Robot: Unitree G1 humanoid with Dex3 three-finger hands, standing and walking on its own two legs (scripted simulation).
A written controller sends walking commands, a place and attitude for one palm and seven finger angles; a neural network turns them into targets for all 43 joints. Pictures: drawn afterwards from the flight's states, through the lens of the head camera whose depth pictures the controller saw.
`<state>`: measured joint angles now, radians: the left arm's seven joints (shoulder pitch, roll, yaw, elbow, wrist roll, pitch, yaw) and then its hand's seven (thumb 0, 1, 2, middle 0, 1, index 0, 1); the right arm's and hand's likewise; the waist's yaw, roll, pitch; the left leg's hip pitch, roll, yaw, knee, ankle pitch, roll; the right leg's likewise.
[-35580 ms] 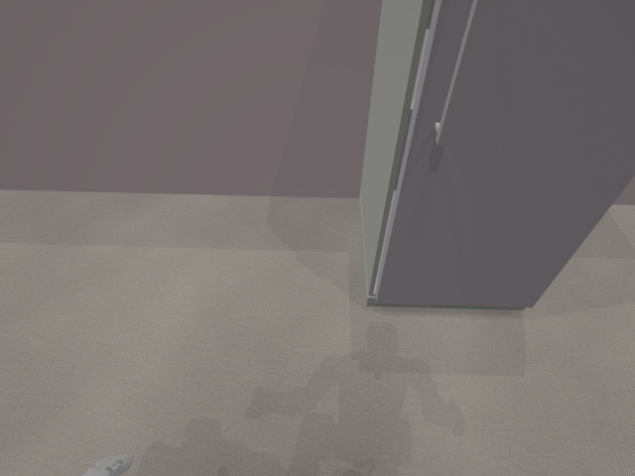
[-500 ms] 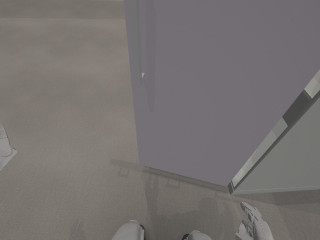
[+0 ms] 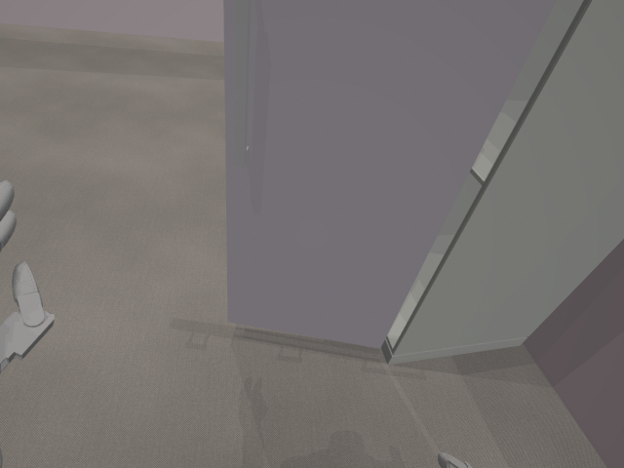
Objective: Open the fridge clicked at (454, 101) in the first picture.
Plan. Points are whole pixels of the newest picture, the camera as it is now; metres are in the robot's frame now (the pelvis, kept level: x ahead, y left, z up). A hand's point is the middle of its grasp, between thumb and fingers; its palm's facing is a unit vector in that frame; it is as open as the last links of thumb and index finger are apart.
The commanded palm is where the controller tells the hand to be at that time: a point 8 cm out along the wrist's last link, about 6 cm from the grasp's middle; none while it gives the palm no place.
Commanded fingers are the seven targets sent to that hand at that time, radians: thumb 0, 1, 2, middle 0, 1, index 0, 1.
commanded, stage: stop stepping back and stand still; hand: left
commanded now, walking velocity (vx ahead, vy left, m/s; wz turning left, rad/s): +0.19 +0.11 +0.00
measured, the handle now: (244, 71) +0.74 +0.17 +0.20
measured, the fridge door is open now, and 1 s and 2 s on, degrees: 71 71 71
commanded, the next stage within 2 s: let the arm hang, fingers relaxed in 0.60 s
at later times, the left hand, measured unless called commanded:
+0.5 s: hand (48, 367) +0.16 +0.24 +0.16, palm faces +0.33 -0.82 -0.46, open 7.5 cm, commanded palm +0.09 +0.30 +0.17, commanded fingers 0.00 0.90 0.90 -0.20 -0.30 -0.20 -0.30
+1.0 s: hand out of the picture +0.05 +0.18 -0.18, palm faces +0.07 -0.99 -0.12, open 7.0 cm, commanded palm none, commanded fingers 0.00 0.90 0.90 -0.20 -0.30 -0.20 -0.30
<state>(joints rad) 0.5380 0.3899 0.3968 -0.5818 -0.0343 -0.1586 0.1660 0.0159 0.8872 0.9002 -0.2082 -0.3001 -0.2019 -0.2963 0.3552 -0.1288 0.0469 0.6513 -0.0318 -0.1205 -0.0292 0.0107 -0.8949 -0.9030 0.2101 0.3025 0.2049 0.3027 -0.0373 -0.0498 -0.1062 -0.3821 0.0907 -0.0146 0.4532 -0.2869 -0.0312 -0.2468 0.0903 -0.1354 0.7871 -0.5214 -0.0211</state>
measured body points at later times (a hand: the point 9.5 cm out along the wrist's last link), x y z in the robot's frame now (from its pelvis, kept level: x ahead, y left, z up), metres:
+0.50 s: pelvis -0.06 +0.01 -0.02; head -0.05 +0.03 +0.43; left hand +0.14 +0.29 +0.18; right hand +0.08 -0.21 -0.10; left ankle +0.04 +0.12 -0.75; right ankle -0.11 -0.07 -0.74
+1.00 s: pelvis -0.06 +0.02 -0.02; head -0.04 +0.04 +0.42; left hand +0.04 +0.23 -0.17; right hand +0.04 -0.24 -0.15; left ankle -0.01 +0.14 -0.75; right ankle -0.10 -0.06 -0.75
